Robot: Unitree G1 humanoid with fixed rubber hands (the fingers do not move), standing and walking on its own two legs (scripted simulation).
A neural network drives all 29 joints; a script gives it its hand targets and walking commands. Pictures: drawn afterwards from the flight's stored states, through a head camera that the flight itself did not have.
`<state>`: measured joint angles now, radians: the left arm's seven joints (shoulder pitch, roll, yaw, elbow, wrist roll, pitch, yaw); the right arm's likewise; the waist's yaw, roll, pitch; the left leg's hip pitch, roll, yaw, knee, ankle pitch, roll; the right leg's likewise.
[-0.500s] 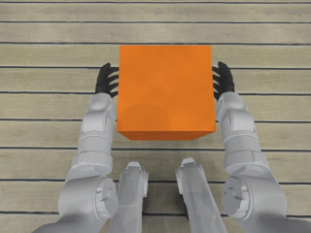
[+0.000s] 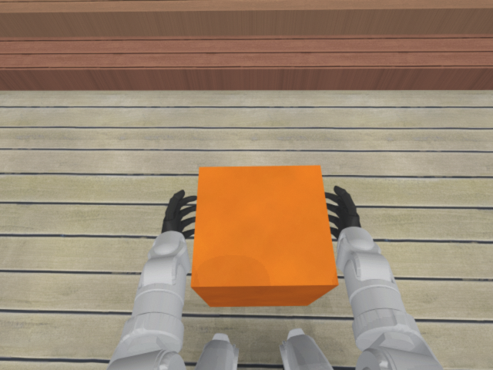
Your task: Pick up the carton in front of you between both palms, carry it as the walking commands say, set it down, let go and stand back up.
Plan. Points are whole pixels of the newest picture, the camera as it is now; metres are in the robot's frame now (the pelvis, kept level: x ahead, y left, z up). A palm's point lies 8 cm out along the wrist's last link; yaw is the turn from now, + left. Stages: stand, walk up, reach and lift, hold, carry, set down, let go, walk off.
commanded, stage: reach and lift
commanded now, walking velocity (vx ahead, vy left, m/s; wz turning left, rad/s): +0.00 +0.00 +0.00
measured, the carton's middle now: (259, 244) +0.37 -0.01 -0.10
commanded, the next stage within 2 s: hold in 1.54 s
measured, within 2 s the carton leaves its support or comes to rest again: neither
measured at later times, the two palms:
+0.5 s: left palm (141, 220) +0.33 +0.15 +0.11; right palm (380, 209) +0.33 -0.15 +0.11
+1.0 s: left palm (133, 217) +0.32 +0.15 +0.13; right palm (387, 204) +0.32 -0.15 +0.13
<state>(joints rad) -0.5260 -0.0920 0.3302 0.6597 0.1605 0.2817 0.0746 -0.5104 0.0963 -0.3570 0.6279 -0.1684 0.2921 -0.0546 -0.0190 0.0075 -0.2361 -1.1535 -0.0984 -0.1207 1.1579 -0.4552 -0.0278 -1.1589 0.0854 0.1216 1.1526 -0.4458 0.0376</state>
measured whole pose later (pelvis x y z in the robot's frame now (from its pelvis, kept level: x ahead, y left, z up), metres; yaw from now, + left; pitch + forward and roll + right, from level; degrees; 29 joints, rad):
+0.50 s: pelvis +0.04 +0.00 +0.10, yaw +0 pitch +3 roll +0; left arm -0.22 -0.14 0.25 0.41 0.19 0.50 0.05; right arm -0.22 0.14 -0.24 0.40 -0.20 0.51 -0.04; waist 0.00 0.00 -0.13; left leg -0.29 -0.05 -0.14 0.52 -0.27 -0.01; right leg -0.30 0.05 0.14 0.52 -0.26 0.01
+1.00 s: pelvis +0.02 +0.00 +0.10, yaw +0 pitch -4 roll +0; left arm -0.32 -0.16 0.30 0.39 0.29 0.61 0.00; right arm -0.32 0.17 -0.30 0.38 -0.29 0.62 0.01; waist 0.00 0.00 -0.01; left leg -0.17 -0.05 -0.14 0.45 -0.22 -0.01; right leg -0.18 0.05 0.14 0.45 -0.21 0.01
